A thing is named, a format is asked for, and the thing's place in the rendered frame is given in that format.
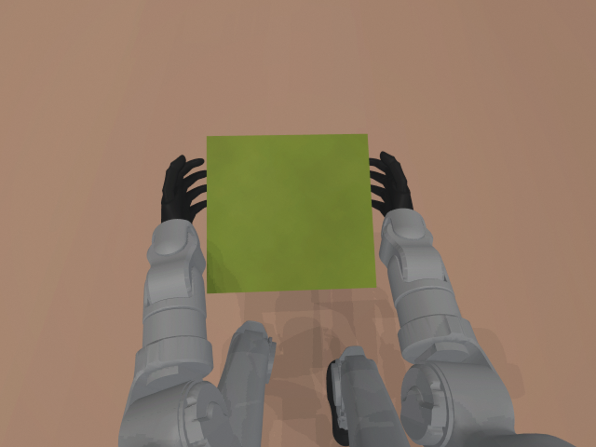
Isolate robot left forearm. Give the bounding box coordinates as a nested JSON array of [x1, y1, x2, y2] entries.
[[118, 219, 213, 447]]

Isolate carton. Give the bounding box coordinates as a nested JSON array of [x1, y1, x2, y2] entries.
[[207, 134, 376, 293]]

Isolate right robot thigh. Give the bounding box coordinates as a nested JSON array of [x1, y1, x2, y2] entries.
[[331, 355, 411, 447]]

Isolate robot left upper arm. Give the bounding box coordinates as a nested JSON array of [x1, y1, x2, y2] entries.
[[119, 379, 234, 447]]

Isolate robot thigh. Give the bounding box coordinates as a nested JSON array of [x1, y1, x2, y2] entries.
[[217, 330, 277, 447], [331, 355, 411, 447]]

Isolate robot right hand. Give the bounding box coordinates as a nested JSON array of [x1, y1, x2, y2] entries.
[[369, 151, 413, 217]]

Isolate left robot thigh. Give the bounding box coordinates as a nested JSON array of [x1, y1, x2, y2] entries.
[[217, 330, 277, 447]]

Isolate robot right forearm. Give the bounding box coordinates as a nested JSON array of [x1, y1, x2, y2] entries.
[[379, 209, 515, 424]]

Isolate robot right upper arm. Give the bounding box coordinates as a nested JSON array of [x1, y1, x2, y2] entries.
[[400, 360, 576, 447]]

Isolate robot left hand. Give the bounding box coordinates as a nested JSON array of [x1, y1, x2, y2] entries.
[[161, 155, 207, 224]]

